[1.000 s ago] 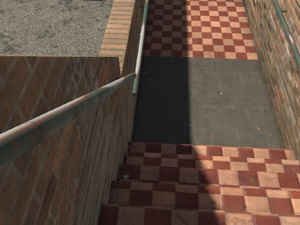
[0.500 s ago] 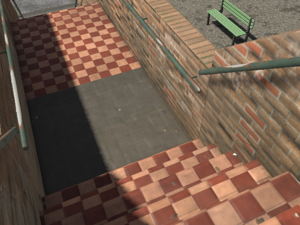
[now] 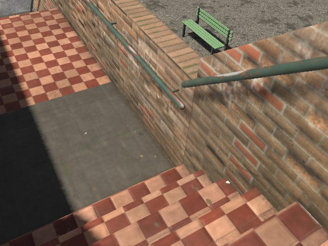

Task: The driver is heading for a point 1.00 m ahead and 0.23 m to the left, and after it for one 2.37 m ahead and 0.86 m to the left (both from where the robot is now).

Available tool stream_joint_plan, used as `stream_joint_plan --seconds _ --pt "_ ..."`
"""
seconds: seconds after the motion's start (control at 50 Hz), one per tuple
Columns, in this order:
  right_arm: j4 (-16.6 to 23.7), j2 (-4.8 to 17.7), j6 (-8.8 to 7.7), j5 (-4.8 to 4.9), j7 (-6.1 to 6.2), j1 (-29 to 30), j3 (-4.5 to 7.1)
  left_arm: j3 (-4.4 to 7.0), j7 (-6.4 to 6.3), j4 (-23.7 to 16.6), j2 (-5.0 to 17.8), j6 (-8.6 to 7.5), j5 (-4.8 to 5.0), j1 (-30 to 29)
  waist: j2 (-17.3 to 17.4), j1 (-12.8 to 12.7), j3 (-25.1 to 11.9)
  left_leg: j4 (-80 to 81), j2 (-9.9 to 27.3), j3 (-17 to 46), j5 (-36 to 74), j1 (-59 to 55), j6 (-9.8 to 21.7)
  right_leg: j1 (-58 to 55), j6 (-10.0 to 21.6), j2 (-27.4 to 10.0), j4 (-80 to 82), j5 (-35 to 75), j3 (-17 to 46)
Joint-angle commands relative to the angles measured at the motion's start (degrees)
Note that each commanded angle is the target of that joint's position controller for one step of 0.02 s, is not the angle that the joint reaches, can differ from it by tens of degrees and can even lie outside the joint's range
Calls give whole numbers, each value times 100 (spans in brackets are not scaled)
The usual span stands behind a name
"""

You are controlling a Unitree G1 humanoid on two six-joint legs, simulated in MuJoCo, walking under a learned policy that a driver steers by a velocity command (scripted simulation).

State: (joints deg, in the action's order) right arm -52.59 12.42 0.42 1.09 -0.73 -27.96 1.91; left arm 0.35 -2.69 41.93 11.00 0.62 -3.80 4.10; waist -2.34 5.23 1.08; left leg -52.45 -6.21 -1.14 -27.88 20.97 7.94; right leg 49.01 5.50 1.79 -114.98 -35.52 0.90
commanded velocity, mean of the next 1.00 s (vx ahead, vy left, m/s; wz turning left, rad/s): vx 0.20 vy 0.00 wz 0.49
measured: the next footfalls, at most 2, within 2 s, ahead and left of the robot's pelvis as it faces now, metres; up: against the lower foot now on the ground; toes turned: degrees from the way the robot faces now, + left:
right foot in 0.34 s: +0.37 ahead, -0.11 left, -0.20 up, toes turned +14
left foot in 0.80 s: +0.25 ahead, +0.15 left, -0.20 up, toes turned +42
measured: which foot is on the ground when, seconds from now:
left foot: down 0.00-0.34, up 0.36-0.78, down 0.80-1.00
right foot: up 0.00-0.32, down 0.34-0.80, up 0.82-1.00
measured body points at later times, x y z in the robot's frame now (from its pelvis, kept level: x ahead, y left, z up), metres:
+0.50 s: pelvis +0.25 -0.04 -0.16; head +0.24 -0.04 +0.29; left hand +0.18 +0.23 -0.29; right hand +0.41 -0.24 -0.28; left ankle +0.19 +0.07 -0.64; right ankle +0.33 -0.12 -0.89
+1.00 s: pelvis +0.27 +0.02 -0.16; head +0.28 +0.03 +0.29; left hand +0.19 +0.28 -0.29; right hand +0.45 -0.19 -0.29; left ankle +0.22 +0.12 -0.89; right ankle +0.37 -0.08 -0.75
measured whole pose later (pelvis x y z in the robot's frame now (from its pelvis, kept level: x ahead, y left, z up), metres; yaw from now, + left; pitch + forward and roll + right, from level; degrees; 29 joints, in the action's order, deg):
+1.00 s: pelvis +0.27 +0.02 -0.16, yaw +31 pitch +4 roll +0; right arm -46.7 14.5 -2.9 -5.5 -1.1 -20.5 4.0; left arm 2.4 0.1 47.0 14.9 -3.2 -4.4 18.8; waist -0.7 0.6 -3.0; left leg -35.8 5.2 -10.2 -16.9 22.5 3.2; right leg 50.6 -2.9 -0.1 -85.0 -14.7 2.1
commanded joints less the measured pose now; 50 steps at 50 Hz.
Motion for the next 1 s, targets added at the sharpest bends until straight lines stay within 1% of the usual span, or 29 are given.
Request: stream_joint_plan --seconds 0.02,0.04,0.08,0.1,0.12,0.14,0.2,0.22,0.24,0.28,0.32,0.34,0.36,0.38,0.4,0.44,0.48,0.58,0.64,0.7,0.76,0.78,0.8,0.82,0.84,0.86,0.9,0.92,1.0 --pt "354 616 -275 -188 170 370 -16 71 -51 -530 752 -253 114 -703 368 -631 1050 2879 1799 4761 -1405 335 1063 2024 -935 -473 3010 2103 617" --pt "422 436 -302 -146 220 456 -104 18 -2 -519 636 -215 177 -910 -94 -644 1193 2739 1500 4223 205 1614 914 489 -1040 -437 4138 3525 340" --pt "185 800 -352 77 137 228 1 26 93 168 224 -106 107 24 734 -740 415 2159 1376 3328 3290 2076 556 -1616 -903 -284 3704 4629 -93" --pt "217 834 -725 -1243 76 653 -9 -270 794 -506 -9 -335 -359 190 1233 -971 674 579 172 2651 1528 3265 290 -1082 -533 -434 3545 6706 666" --pt "117 986 -872 -950 163 229 86 -57 965 -258 575 -349 -472 562 87 -761 8 -207 -75 1963 1359 2401 109 -1243 -283 -120 4603 6776 87" --pt "-305 694 -930 -889 266 -741 0 -61 987 -633 362 -359 -421 -73 324 -366 -488 -457 -1 2298 1459 1310 93 -837 -253 -66 4812 6036 -34" --pt "-1237 -245 -889 -575 430 -2971 -135 -106 949 -1116 30 -396 -132 -1947 941 931 300 -817 703 4189 2767 -3453 42 3543 -474 -352 6627 3928 633" --pt "-772 -725 -800 -404 402 -2242 -227 -259 1024 -912 -122 -331 -116 -1899 194 1073 371 -471 100 3307 1449 -1763 121 1320 -465 -381 9602 6265 531" --pt "-674 -84 -675 -658 45 -1501 -254 -230 1027 -1010 -278 -223 -186 -1414 1312 482 385 31 -104 3057 580 1452 383 -2004 -546 -177 8590 6911 -56" --pt "-91 403 -662 -901 -199 -72 -162 -144 884 -603 -98 -132 -220 918 797 -823 395 -1074 -87 3374 253 3625 482 -4816 -512 -323 7196 6894 268" --pt "72 549 -669 -308 -155 -217 -143 159 588 -46 563 -328 -55 2685 -669 -1569 235 -2898 -1004 2134 773 2700 -494 -6315 -243 -407 11264 6871 -390" --pt "216 737 -566 -375 -382 -340 -220 290 621 375 972 -402 -177 3531 -444 -1460 -244 -4395 -876 1949 1279 3543 -852 -8166 464 -1231 10411 7310 -80" --pt "244 -31 -610 -213 -513 -1717 -252 394 713 177 1407 -458 -62 3474 -1521 -671 -2562 -7485 -867 1097 -2354 4412 -969 -9865 2159 -2894 6956 12457 571" --pt "616 274 -478 -193 -576 -1929 -276 476 926 119 1567 -403 -204 2914 -794 -543 -3134 -8453 -542 968 -2443 4848 -947 -9327 2736 -3661 7058 12770 1441" --pt "977 185 -282 -149 -483 -1014 -321 446 771 -144 1185 -399 -314 2251 266 -668 -1991 -7665 -133 856 -1590 5200 -990 -7535 2183 -3543 7560 11495 1017" --pt "1556 -163 -99 -464 -147 -121 -499 422 538 -199 1091 -519 -65 1367 100 -120 -1152 -6868 636 611 -168 4267 -1284 -4608 1844 -3180 8599 8739 691" --pt "1376 -388 3 -630 -397 -377 -500 192 168 -51 484 -683 -168 899 19 248 106 -5316 1058 485 1729 3100 -1115 -2126 993 -2218 9016 6097 -438" --pt "1651 -92 157 -570 -686 681 -290 126 -158 371 1067 -941 -486 1406 -198 -399 403 -2556 1356 66 3380 2772 -813 -1768 404 -2586 9438 1632 -490" --pt "1955 -2 186 -703 -396 1327 -183 114 -106 796 1030 -876 -578 2086 -586 -667 448 -3221 1349 218 2954 3375 -671 -2595 496 -3415 9531 1542 432" --pt "2174 511 125 -741 -272 2431 -19 396 9 779 1485 -810 -107 1668 -412 -1303 389 -512 904 -729 1436 2938 -562 -2732 359 -2749 9698 473 28" --pt "1601 567 42 -411 -248 1615 92 457 194 712 1540 -763 -91 1018 -554 -636 -79 914 375 -610 1136 615 -436 -2045 36 -2561 9610 368 -308" --pt "1282 -146 107 408 -104 725 -42 189 177 1040 939 -297 472 1710 -332 -122 -599 2739 670 44 1209 -1187 -569 -2985 -169 -1628 7825 2798 -1384" --pt "1137 -182 42 293 -36 389 -121 188 282 1178 758 -215 488 2328 -112 -184 -1122 1881 892 -31 2746 -2424 -853 -2326 -424 -1718 6982 2867 -1221" --pt "818 1779 -171 -437 -63 -398 452 203 490 565 299 -606 4 1607 1730 -22 -1763 1627 1913 1065 6616 -4217 642 -30 -793 -1053 5544 -232 -1208" --pt "902 1618 -342 -936 -276 -1216 440 357 397 -135 738 -809 179 865 1557 609 -2051 2406 3030 2977 4369 -4154 1407 839 -816 -233 5540 -947 314" --pt "784 1723 -399 -915 -217 -1034 611 338 140 -358 716 -881 282 -102 1015 925 -738 2815 3284 2577 3904 -3758 1468 1882 -746 -159 5021 -640 452" --pt "831 1145 -322 -396 -149 -424 488 291 -181 30 599 -766 51 893 815 188 -781 3143 3753 2199 4130 -2595 1721 1799 -792 -602 4502 506 947" --pt "685 686 -349 -501 -191 -164 331 195 -90 481 420 -523 -158 2066 605 -382 -671 2999 3591 1614 3988 -1254 1374 741 -802 -768 4009 1534 1026" --pt "1214 353 -519 -767 118 2030 121 153 547 507 343 -250 -65 2647 266 -1150 -476 2788 2502 -324 2717 1462 754 -689 -839 -193 1561 2931 15"
Velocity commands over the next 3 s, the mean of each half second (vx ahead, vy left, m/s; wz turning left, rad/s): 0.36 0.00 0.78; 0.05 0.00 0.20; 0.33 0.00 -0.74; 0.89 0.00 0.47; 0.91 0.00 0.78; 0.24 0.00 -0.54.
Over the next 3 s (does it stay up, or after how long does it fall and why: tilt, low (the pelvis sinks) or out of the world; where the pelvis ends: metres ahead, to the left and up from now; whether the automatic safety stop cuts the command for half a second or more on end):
stays up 1.09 0.21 -0.85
